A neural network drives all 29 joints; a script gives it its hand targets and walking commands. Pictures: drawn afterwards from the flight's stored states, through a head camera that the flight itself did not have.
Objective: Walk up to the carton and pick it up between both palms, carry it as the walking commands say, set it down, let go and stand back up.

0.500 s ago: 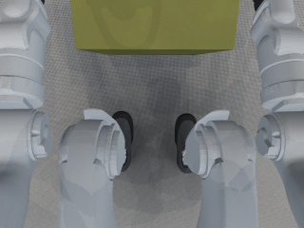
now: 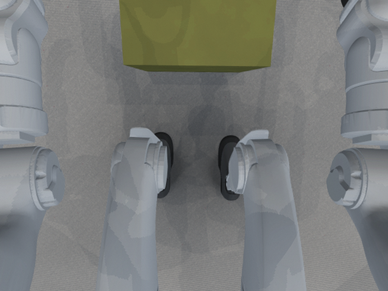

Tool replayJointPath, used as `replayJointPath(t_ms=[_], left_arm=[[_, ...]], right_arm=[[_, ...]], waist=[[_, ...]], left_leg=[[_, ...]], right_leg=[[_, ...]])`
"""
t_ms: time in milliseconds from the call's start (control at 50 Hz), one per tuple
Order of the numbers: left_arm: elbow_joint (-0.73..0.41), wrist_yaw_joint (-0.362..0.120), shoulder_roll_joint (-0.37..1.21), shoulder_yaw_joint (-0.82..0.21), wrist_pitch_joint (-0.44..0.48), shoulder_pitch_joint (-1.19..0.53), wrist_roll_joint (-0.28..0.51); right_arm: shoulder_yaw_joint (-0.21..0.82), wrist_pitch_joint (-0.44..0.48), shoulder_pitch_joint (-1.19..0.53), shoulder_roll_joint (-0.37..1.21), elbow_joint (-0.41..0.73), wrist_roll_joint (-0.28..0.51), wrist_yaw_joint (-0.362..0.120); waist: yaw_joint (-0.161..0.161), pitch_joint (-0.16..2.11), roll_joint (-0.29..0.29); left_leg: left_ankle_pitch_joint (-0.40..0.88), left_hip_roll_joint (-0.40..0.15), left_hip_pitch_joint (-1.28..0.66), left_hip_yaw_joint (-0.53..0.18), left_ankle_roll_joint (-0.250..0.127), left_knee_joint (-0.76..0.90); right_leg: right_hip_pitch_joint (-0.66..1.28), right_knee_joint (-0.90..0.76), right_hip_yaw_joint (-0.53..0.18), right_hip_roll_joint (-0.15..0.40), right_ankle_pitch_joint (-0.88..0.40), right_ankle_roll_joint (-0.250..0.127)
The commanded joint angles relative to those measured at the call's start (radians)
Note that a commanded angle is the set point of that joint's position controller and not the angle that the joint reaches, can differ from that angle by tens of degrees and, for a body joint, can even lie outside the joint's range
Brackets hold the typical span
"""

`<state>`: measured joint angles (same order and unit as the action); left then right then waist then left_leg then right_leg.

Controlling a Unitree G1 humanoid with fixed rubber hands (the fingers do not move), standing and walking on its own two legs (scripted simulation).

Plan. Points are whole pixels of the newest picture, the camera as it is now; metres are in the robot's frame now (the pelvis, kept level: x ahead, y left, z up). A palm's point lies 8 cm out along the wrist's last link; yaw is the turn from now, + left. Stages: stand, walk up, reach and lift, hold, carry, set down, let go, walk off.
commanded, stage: set down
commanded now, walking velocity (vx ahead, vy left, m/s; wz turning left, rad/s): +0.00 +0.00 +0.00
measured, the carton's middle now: (195, 17) +0.55 +0.01 -0.35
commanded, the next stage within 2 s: let go in 0.70 s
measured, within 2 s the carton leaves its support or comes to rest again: neither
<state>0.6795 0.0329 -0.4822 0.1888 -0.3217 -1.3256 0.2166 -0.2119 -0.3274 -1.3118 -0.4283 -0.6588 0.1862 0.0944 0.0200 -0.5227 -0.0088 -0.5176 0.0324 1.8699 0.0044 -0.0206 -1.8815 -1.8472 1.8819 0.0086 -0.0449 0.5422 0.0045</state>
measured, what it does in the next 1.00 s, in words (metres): rises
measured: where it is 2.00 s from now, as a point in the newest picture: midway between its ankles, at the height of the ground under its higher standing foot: (195, 177)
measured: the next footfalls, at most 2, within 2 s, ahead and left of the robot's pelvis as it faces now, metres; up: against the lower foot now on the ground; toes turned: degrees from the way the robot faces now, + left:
none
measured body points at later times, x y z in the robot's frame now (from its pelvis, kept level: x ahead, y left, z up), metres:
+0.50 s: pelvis +0.01 +0.00 +0.14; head +0.36 +0.01 +0.40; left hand +0.55 +0.25 +0.02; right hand +0.57 -0.21 +0.01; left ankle +0.13 +0.11 -0.44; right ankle +0.12 -0.11 -0.44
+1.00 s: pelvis +0.07 +0.00 +0.22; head +0.35 +0.01 +0.57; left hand +0.52 +0.24 +0.09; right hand +0.53 -0.22 +0.10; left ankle +0.13 +0.11 -0.44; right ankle +0.12 -0.11 -0.44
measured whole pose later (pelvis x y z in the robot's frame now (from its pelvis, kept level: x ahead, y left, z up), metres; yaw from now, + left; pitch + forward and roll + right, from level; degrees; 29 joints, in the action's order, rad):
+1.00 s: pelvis +0.07 +0.00 +0.22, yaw +0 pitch +38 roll -1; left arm 0.74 -0.06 -0.29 0.25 -0.17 -0.80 -0.03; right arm -0.26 -0.17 -0.81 -0.25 -0.73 -0.05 -0.01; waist 0.00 0.01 0.00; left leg -0.28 0.03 1.32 -0.01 -0.02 -0.93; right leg -1.30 0.93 -0.03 -0.04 0.30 0.00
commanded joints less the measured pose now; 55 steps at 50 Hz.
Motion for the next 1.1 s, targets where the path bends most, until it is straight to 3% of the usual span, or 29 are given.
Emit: replayJointPath(t_ms=[0, 40, 60, 100, 120, 180, 200, 260, 280, 300, 340, 400, 460, 500, 520, 560, 580, 600, 660, 720, 760, 800, 820, 880, 920, 940, 960, 1020, 1080], left_arm=[[-0.18, 0.002, -0.226, 0.049, 0.001, -0.26, 0.011], [-0.182, -0.007, -0.234, 0.059, -0.008, -0.272, -0.002], [-0.155, -0.01, -0.227, 0.058, -0.015, -0.266, 0.008], [-0.174, -0.014, -0.226, 0.048, -0.019, -0.286, -0.003], [-0.163, -0.018, -0.218, 0.058, -0.011, -0.239, -0.003], [-0.182, -0.029, -0.238, 0.067, -0.017, -0.248, 0.008], [-0.202, -0.031, -0.218, 0.037, -0.02, -0.234, 0.018], [-0.231, -0.028, -0.251, 0.058, -0.019, -0.246, -0.005], [-0.241, -0.029, -0.263, 0.078, -0.02, -0.242, -0.009], [-0.194, -0.035, -0.241, 0.07, -0.021, -0.216, -0.001], [-0.187, -0.04, -0.24, 0.064, -0.02, -0.213, 0.003], [-0.25, -0.036, -0.223, 0.041, -0.012, -0.203, -0.005], [-0.146, -0.049, -0.19, 0.038, -0.002, -0.164, -0.008], [-0.204, -0.049, -0.194, 0.043, 0.014, -0.183, -0.013], [-0.179, -0.047, -0.202, 0.04, 0.022, -0.174, -0.01], [-0.154, -0.052, -0.209, 0.056, 0.03, -0.194, -0.033], [-0.132, -0.048, -0.214, 0.083, 0.038, -0.169, -0.05], [-0.05, -0.053, -0.178, 0.072, 0.044, -0.168, -0.062], [0.049, -0.073, -0.114, 0.066, 0.092, -0.166, -0.092], [0.156, -0.086, -0.042, 0.074, 0.129, -0.098, -0.138], [0.091, -0.087, -0.057, 0.113, 0.157, -0.055, -0.186], [0.089, -0.071, -0.061, 0.153, 0.158, 0.02, -0.237], [0.129, -0.07, -0.043, 0.139, 0.159, 0.09, -0.248], [0.052, -0.079, -0.007, 0.126, 0.177, 0.299, -0.281], [-0.136, -0.087, -0.014, 0.101, 0.186, 0.391, -0.254], [-0.117, -0.091, 0.027, 0.066, 0.184, 0.44, -0.237], [-0.15, -0.086, 0.001, 0.076, 0.187, 0.435, -0.25], [-0.257, -0.089, 0.036, 0.055, 0.219, 0.562, -0.235], [-0.229, -0.104, 0.103, 0.012, 0.239, 0.637, -0.19]], right_arm=[[-0.017, 0.004, -0.306, -0.214, 0.245, 0.016, 0.002], [-0.028, -0.015, -0.269, -0.218, 0.181, 0.005, 0.003], [-0.031, -0.018, -0.279, -0.208, 0.183, 0.007, 0.0], [-0.028, -0.021, -0.264, -0.209, 0.162, 0.011, -0.008], [-0.024, -0.013, -0.288, -0.206, 0.208, 0.009, -0.014], [-0.006, -0.024, -0.27, -0.188, 0.206, 0.021, -0.013], [-0.019, -0.025, -0.248, -0.2, 0.208, 0.013, -0.012], [-0.051, -0.026, -0.238, -0.231, 0.227, 0.012, -0.011], [-0.042, -0.028, -0.237, -0.233, 0.224, 0.008, -0.012], [-0.054, -0.025, -0.227, -0.233, 0.204, -0.011, -0.016], [-0.023, -0.026, -0.238, -0.19, 0.241, 0.013, -0.018], [-0.068, -0.015, -0.186, -0.24, 0.219, -0.015, -0.025], [-0.052, -0.007, -0.159, -0.184, 0.171, -0.009, -0.039], [-0.058, 0.009, -0.163, -0.2, 0.223, -0.021, -0.039], [-0.046, 0.015, -0.166, -0.196, 0.194, -0.024, -0.04], [-0.042, 0.021, -0.182, -0.175, 0.184, -0.006, -0.046], [-0.049, 0.029, -0.163, -0.178, 0.166, -0.038, -0.042], [-0.044, 0.033, -0.14, -0.138, 0.048, -0.029, -0.054], [-0.057, 0.085, -0.144, -0.112, -0.009, -0.074, -0.067], [-0.037, 0.122, -0.101, -0.042, -0.083, -0.112, -0.075], [-0.081, 0.146, -0.042, -0.059, -0.052, -0.158, -0.073], [-0.092, 0.154, 0.024, -0.071, -0.07, -0.201, -0.081], [-0.136, 0.159, 0.074, -0.085, -0.106, -0.234, -0.085], [-0.095, 0.179, 0.308, -0.001, -0.037, -0.262, -0.101], [-0.072, 0.191, 0.381, -0.017, 0.121, -0.24, -0.095], [-0.081, 0.193, 0.398, -0.022, 0.127, -0.265, -0.1], [-0.072, 0.193, 0.382, -0.032, 0.157, -0.232, -0.107], [-0.015, 0.215, 0.573, 0.021, 0.215, -0.186, -0.126], [0.02, 0.239, 0.634, 0.059, 0.193, -0.156, -0.139]], waist=[[0.006, 2.104, 0.011], [0.002, 2.116, -0.029], [-0.001, 2.107, 0.005], [-0.014, 2.086, -0.016], [0.013, 2.065, 0.019], [0.028, 2.145, 0.027], [-0.003, 2.165, 0.004], [-0.001, 2.143, -0.046], [0.018, 2.161, -0.036], [-0.012, 2.117, 0.014], [0.01, 2.132, 0.019], [-0.023, 2.164, -0.034], [-0.021, 2.012, -0.028], [-0.022, 2.119, -0.028], [-0.035, 2.069, 0.011], [0.008, 1.991, -0.026], [0.006, 1.99, 0.004], [0.016, 1.873, -0.023], [-0.022, 1.696, -0.007], [-0.005, 1.582, 0.008], [-0.011, 1.607, -0.002], [0.001, 1.576, -0.006], [-0.019, 1.491, -0.007], [-0.014, 1.556, 0.001], [-0.021, 1.681, -0.004], [-0.036, 1.616, 0.014], [-0.01, 1.536, -0.014], [-0.011, 1.492, -0.029], [-0.006, 1.411, -0.016]], left_leg=[[0.339, 0.028, -0.789, 0.016, 0.02, 0.232], [0.329, 0.031, -0.81, 0.032, 0.033, 0.263], [0.334, 0.027, -0.81, 0.013, 0.024, 0.291], [0.305, 0.023, -0.827, 0.012, 0.025, 0.329], [0.313, 0.028, -0.824, 0.027, 0.027, 0.347], [0.359, 0.034, -0.864, 0.028, 0.02, 0.382], [0.395, 0.034, -0.914, 0.013, 0.023, 0.414], [0.419, 0.033, -1.014, 0.015, 0.037, 0.472], [0.439, 0.036, -1.033, 0.016, 0.031, 0.478], [0.411, 0.032, -0.99, 0.008, 0.029, 0.499], [0.436, 0.035, -1.031, 0.012, 0.017, 0.545], [0.489, 0.027, -1.176, -0.016, 0.035, 0.604], [0.467, 0.017, -1.159, -0.012, 0.027, 0.684], [0.535, 0.023, -1.239, -0.019, 0.028, 0.709], [0.507, 0.02, -1.22, -0.026, 0.025, 0.728], [0.462, 0.017, -1.225, -0.013, 0.022, 0.779], [0.5, 0.021, -1.225, -0.018, 0.026, 0.781], [0.454, 0.01, -1.178, -0.016, 0.027, 0.811], [0.444, -0.001, -1.159, -0.029, 0.034, 0.844], [0.43, -0.005, -1.063, -0.012, 0.045, 0.846], [0.498, 0.0, -1.068, 0.001, 0.054, 0.866], [0.477, -0.003, -1.088, 0.006, 0.056, 0.903], [0.46, -0.008, -1.09, -0.007, 0.057, 0.936], [0.562, 0.001, -1.174, -0.002, 0.044, 0.973], [0.674, 0.008, -1.31, -0.008, 0.03, 0.979], [0.679, 0.003, -1.294, -0.023, 0.03, 0.992], [0.661, -0.001, -1.319, -0.032, 0.025, 1.015], [0.731, -0.001, -1.401, -0.041, 0.025, 1.068], [0.809, -0.003, -1.35, -0.052, 0.023, 1.091]], right_leg=[[0.624, -0.237, 0.039, -0.04, -0.279, -0.015], [0.654, -0.278, 0.028, -0.035, -0.27, -0.017], [0.656, -0.282, 0.037, -0.04, -0.274, -0.011], [0.655, -0.331, 0.033, -0.039, -0.257, -0.017], [0.697, -0.358, 0.028, -0.044, -0.264, -0.011], [0.807, -0.392, 0.018, -0.042, -0.322, -0.004], [0.822, -0.405, 0.028, -0.04, -0.36, -0.006], [0.815, -0.478, 0.026, -0.042, -0.355, -0.003], [0.845, -0.494, 0.016, -0.042, -0.374, -0.001], [0.858, -0.514, 0.021, -0.041, -0.366, 0.0], [0.924, -0.554, 0.015, -0.04, -0.388, 0.007], [0.923, -0.598, 0.029, -0.042, -0.418, 0.005], [0.936, -0.688, 0.013, -0.035, -0.398, 0.004], [1.031, -0.711, 0.009, -0.038, -0.478, 0.01], [1.024, -0.737, 0.011, -0.037, -0.446, 0.014], [1.048, -0.788, -0.006, -0.028, -0.414, 0.018], [1.062, -0.789, -0.002, -0.03, -0.45, 0.023], [0.999, -0.814, 0.001, -0.023, -0.405, 0.022], [0.925, -0.85, 0.024, -0.018, -0.392, 0.029], [0.876, -0.864, 0.031, -0.009, -0.387, 0.039], [0.925, -0.885, 0.016, -0.007, -0.463, 0.041], [0.912, -0.911, 0.022, 0.0, -0.429, 0.044], [0.846, -0.927, 0.036, -0.004, -0.4, 0.046], [0.982, -0.979, 0.011, -0.013, -0.508, 0.034], [1.114, -1.006, -0.01, -0.017, -0.606, 0.032], [1.103, -1.013, -0.015, -0.014, -0.615, 0.025], [1.046, -1.02, -0.014, -0.01, -0.573, 0.028], [1.087, -1.077, -0.019, -0.013, -0.612, 0.022], [1.161, -1.094, -0.051, -0.006, -0.711, 0.015]])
